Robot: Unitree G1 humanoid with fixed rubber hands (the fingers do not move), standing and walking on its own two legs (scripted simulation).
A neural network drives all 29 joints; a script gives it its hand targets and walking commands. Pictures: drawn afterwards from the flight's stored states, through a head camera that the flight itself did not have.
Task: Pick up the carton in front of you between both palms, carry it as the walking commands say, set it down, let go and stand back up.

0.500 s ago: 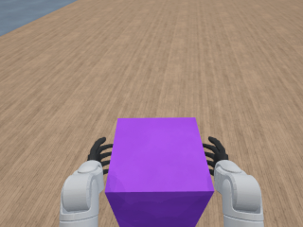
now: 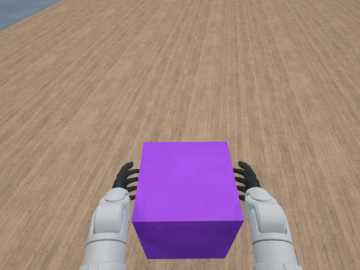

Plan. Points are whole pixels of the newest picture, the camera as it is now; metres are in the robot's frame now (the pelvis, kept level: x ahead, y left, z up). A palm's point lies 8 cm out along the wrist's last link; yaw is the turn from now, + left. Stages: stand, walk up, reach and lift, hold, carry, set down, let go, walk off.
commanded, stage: carry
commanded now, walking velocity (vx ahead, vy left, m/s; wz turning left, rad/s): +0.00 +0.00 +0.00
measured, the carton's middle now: (185, 202) +0.30 +0.00 -0.05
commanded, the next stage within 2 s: hold in 0.16 s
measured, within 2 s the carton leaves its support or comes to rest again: neither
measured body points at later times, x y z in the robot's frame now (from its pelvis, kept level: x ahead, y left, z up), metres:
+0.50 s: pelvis -0.01 +0.00 +0.01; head -0.03 -0.02 +0.46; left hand +0.28 +0.17 +0.04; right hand +0.30 -0.13 +0.04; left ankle -0.05 +0.11 -0.73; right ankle +0.07 -0.12 -0.73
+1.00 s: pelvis -0.04 -0.03 -0.02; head +0.07 -0.03 +0.41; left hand +0.32 +0.19 -0.05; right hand +0.36 -0.11 -0.05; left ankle -0.04 +0.11 -0.73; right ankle +0.06 -0.12 -0.73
